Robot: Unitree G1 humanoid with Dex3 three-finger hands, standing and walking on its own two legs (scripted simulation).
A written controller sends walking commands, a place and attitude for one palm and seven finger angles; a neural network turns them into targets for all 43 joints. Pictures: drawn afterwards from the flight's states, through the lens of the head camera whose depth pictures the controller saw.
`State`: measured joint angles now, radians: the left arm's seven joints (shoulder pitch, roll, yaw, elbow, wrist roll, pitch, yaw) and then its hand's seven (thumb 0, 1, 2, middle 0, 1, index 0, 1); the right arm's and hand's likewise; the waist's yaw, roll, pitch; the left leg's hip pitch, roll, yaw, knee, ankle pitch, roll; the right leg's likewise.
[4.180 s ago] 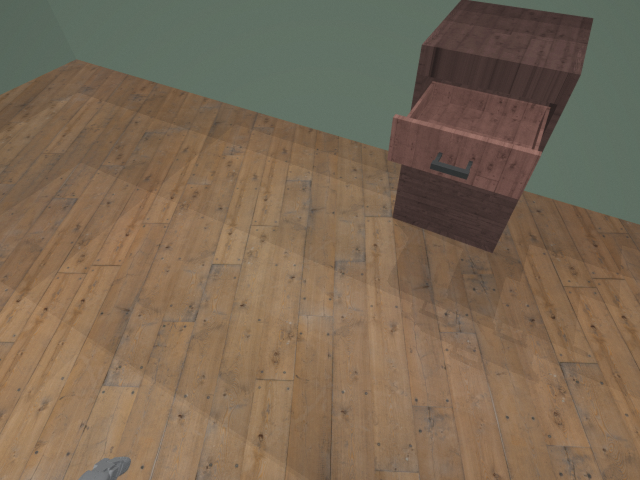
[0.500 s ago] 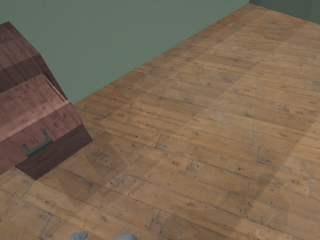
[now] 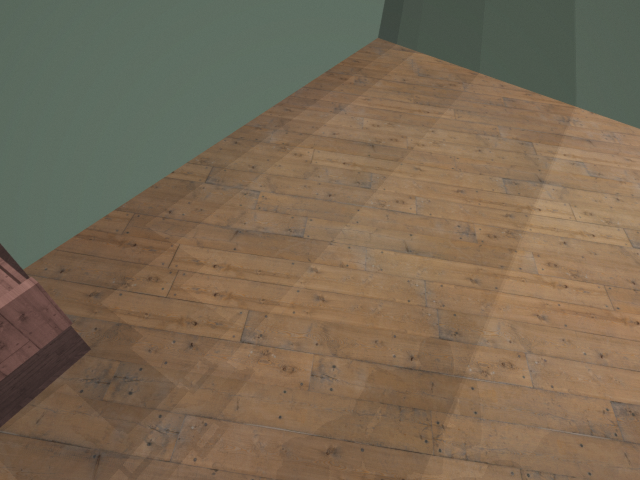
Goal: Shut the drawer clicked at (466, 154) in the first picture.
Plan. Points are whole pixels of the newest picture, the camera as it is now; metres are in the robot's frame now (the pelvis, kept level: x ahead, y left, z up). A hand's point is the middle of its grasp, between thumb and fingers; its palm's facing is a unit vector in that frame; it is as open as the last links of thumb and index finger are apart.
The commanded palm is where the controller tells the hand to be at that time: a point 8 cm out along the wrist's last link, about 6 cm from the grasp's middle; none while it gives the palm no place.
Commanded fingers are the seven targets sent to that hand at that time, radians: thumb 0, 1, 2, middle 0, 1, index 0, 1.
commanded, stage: walk to a spot facing it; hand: left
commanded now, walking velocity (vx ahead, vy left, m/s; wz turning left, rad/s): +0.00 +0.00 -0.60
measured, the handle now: out of the picture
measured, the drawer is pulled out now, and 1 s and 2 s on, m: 0.27 0.27 0.27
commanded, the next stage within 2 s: turn to face it in 0.02 s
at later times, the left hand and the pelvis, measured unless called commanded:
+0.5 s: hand (247, 431) +0.21 +0.12 -0.16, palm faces -0.04 -0.98 -0.18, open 7.4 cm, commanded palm none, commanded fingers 0.00 0.90 0.90 -0.20 -0.30 -0.20 -0.30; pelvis +0.07 -0.03 +0.00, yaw +1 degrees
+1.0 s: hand out of the picture +0.06 +0.23 -0.16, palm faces +0.31 -0.91 -0.28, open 7.4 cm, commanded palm none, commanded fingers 0.00 0.90 0.90 -0.20 -0.30 -0.20 -0.30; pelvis +0.05 -0.01 +0.00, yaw +16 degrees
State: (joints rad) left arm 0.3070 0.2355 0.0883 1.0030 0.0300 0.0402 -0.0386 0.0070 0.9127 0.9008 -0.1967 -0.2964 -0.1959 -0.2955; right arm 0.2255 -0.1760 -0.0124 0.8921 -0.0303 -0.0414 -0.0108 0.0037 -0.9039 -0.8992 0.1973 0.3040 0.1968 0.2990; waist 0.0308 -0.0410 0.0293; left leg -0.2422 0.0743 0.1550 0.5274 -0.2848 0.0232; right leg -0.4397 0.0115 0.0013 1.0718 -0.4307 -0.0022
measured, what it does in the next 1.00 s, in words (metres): steps on the spot, turning left: right foot, then left foot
